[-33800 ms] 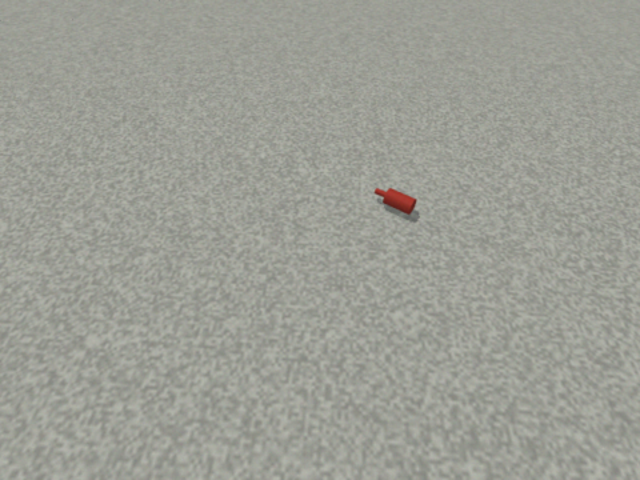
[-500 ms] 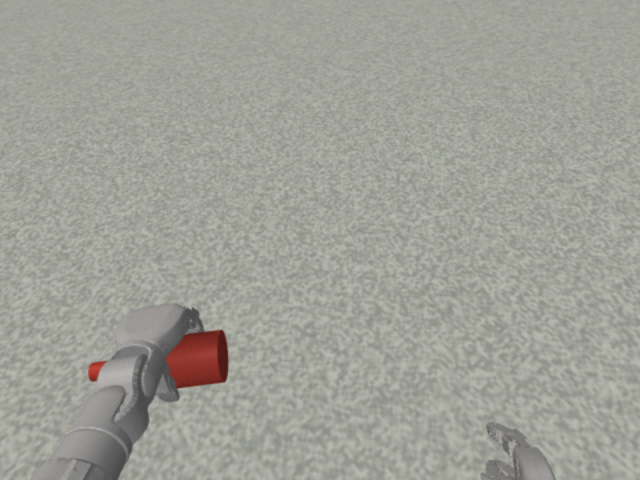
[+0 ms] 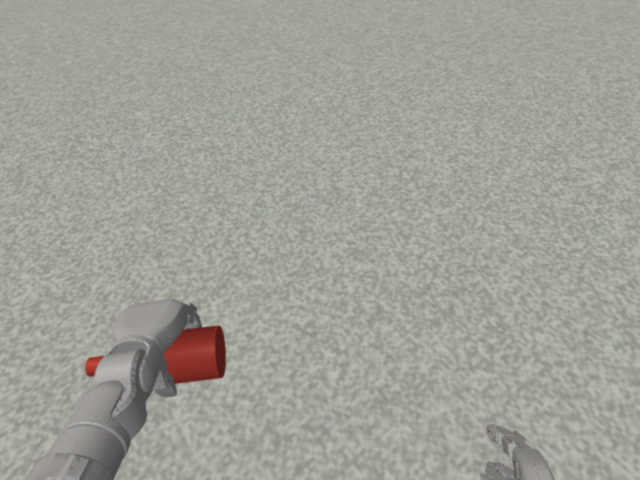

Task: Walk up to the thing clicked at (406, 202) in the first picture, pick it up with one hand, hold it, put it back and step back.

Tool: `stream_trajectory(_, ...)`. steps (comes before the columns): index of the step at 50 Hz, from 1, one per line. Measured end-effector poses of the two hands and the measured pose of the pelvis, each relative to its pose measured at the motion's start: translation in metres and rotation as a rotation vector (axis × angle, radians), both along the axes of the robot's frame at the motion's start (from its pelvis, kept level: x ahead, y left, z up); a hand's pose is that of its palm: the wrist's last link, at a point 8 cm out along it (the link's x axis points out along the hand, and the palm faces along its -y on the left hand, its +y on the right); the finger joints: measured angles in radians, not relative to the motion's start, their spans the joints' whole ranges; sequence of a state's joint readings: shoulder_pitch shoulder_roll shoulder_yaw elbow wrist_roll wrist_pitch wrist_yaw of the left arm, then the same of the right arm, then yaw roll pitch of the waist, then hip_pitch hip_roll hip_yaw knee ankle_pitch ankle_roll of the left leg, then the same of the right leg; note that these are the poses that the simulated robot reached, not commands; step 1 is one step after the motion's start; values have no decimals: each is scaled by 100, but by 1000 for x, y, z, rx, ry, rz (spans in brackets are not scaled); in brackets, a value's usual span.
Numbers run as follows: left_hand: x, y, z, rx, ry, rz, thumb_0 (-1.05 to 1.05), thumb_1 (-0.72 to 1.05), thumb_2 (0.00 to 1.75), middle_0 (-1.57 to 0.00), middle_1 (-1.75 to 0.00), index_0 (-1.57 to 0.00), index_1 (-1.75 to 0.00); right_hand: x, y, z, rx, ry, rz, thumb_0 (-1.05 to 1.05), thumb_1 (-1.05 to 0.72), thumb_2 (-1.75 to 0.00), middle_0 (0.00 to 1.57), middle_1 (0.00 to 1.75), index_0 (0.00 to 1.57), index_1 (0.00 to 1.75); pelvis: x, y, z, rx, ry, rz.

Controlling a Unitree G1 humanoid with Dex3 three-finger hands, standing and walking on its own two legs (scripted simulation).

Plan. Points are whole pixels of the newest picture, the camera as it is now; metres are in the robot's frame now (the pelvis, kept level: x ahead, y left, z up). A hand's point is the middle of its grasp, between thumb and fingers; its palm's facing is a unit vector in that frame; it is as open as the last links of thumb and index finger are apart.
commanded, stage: hold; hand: left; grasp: from above
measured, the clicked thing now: (156, 359) +0.31 +0.25 -0.06
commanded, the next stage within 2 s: crouch in 0.12 s
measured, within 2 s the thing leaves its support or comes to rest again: neither
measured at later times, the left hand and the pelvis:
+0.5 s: hand (170, 372) +0.29 +0.23 -0.07, palm faces -0.45 -0.06 -0.89, open 10.0 cm; pelvis +0.00 +0.00 +0.00, yaw +1 degrees
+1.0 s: hand (209, 394) +0.35 +0.24 -0.31, palm faces -0.41 +0.00 -0.91, open 10.0 cm; pelvis -0.06 +0.01 -0.19, yaw -1 degrees
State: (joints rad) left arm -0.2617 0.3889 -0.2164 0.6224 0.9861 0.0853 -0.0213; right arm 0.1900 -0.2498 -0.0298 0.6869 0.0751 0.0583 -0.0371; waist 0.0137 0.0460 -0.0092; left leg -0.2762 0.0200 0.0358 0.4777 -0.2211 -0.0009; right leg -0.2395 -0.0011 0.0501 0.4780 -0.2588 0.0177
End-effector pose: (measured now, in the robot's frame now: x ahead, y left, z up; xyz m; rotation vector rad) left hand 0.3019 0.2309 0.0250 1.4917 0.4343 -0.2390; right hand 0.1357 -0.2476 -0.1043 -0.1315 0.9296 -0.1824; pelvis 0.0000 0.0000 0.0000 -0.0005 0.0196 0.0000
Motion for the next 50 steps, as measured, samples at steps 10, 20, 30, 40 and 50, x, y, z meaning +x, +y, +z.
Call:
stream_trajectory(10,5,-2,3,-14,12,-11,-2,1,40,-75,-41,-76,-42,0,-3,2,-2,3,-22,1,-89,-89,20,30,20,30,6,1,1,0,0,-3)
stream_trajectory(20,-3,-2,-11,-6,23,-17,-1,4,36,-74,-40,-76,-40,3,-2,2,-2,2,-5,1,-89,-89,20,30,20,30,4,0,0,1,4,2)
stream_trajectory(30,-6,0,-81,38,61,-30,-1,4,35,-76,-38,-77,-38,-24,-13,-18,-59,101,25,1,-88,-89,20,30,21,30,-13,-2,-21,-10,122,21)
stream_trajectory(40,24,2,-181,84,-17,-77,-1,2,37,-76,-42,-77,-42,-94,-35,-100,-153,258,-35,0,-89,-89,20,30,21,30,-39,5,-105,-38,350,16)
stream_trajectory(50,47,9,-282,83,-5,-10,-1,1,39,-76,-41,-77,-41,-164,-17,-199,-133,410,-80,0,-89,-89,20,30,21,30,-64,11,-191,-54,510,4)
